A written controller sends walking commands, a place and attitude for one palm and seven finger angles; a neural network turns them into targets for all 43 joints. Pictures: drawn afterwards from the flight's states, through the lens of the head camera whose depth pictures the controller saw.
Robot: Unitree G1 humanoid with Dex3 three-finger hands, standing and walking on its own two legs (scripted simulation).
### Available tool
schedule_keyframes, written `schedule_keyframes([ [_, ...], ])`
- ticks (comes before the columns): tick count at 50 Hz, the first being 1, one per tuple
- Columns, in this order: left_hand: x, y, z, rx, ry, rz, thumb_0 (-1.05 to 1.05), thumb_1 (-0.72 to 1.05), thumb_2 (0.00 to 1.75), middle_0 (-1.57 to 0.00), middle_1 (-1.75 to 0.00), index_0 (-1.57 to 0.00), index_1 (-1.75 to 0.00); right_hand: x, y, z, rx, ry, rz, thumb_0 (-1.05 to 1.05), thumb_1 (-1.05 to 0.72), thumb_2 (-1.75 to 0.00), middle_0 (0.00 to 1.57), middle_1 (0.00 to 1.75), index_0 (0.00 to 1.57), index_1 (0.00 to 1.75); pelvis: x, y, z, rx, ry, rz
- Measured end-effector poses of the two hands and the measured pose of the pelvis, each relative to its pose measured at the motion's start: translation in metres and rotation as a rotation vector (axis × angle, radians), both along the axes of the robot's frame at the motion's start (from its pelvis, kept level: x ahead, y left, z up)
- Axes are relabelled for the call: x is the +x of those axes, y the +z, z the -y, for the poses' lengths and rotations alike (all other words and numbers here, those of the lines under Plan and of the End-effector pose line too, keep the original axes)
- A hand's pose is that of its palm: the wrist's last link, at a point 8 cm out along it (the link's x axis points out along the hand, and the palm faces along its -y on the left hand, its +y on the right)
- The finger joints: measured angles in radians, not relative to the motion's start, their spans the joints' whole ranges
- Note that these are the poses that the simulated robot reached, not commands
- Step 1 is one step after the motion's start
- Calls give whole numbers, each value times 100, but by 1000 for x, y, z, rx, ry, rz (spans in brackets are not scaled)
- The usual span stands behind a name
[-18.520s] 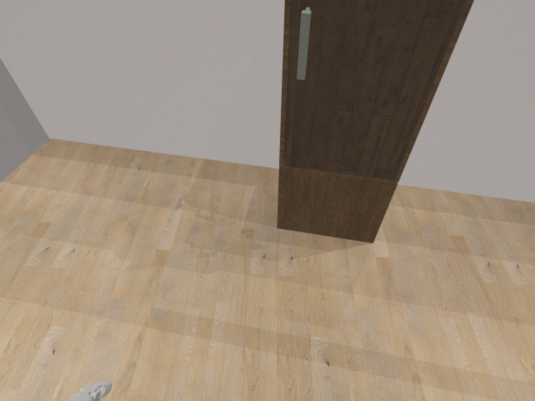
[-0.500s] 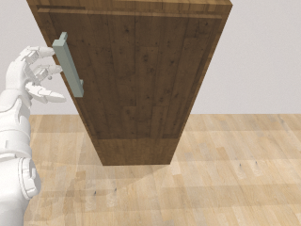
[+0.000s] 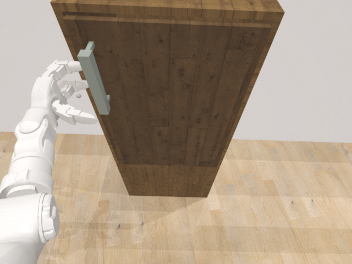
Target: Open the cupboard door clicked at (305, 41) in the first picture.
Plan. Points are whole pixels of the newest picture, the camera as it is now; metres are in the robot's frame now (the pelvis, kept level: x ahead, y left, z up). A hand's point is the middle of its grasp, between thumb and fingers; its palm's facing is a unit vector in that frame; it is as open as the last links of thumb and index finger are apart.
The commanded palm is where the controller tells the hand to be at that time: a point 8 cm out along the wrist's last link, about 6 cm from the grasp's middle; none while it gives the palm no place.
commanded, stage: slide the fingers in behind the handle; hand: left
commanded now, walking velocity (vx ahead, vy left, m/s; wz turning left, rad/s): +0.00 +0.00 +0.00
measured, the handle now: (98, 80) +0.50 +0.20 +0.13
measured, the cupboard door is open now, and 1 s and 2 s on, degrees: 0 0 11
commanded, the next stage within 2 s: close the thumb around the handle in 0.70 s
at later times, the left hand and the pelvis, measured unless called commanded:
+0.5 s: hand (102, 94) +0.44 +0.17 +0.14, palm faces +0.02 -1.00 -0.01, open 14.0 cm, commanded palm +0.41 +0.22 +0.14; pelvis -0.01 -0.01 +0.00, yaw -1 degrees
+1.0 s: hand (102, 95) +0.44 +0.17 +0.14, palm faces +0.02 -1.00 +0.00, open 13.0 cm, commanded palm +0.41 +0.22 +0.14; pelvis -0.02 -0.02 +0.00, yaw -1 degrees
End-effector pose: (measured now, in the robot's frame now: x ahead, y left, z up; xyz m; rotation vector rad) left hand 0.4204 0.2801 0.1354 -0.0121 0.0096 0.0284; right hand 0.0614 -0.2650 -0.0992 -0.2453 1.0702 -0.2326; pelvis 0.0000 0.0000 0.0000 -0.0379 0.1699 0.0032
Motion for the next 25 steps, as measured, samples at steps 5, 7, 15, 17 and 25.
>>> schedule_keyframes([
  [5, 2, -1, 16, -4, -24, -1, -2, -50, 30, -22, -120, -30, -120, 7, -1, -4, 9, 23, 16, 1, -91, -90, 20, 30, 21, 30, -2, 0, -1, 1, 9, 5],
  [7, 2, -1, 19, -8, -16, -1, -2, -50, 30, -23, -121, -30, -120, 9, -2, -6, 15, 27, 24, 1, -91, -90, 20, 30, 21, 30, -3, 0, 0, 3, 8, 6],
  [15, 4, 3, 47, 9, -43, 18, -2, -50, 30, -27, -122, -30, -120, 3, -5, -9, 45, 21, 39, 1, -91, -90, 20, 30, 21, 30, -6, 0, 1, 9, 0, 15],
  [17, 4, 5, 55, 1, -50, 23, -2, -50, 30, -28, -121, -30, -120, -1, -5, -9, 52, 14, 40, 1, -91, -90, 20, 30, 21, 30, -7, 0, 2, 11, -5, 19],
  [25, 0, 7, 55, 19, -8, 18, -2, -50, 30, -30, -121, -30, -120, -19, -4, 0, 55, -27, 37, 1, -91, -90, 20, 30, 21, 30, -11, 1, 10, 18, -26, 34],
])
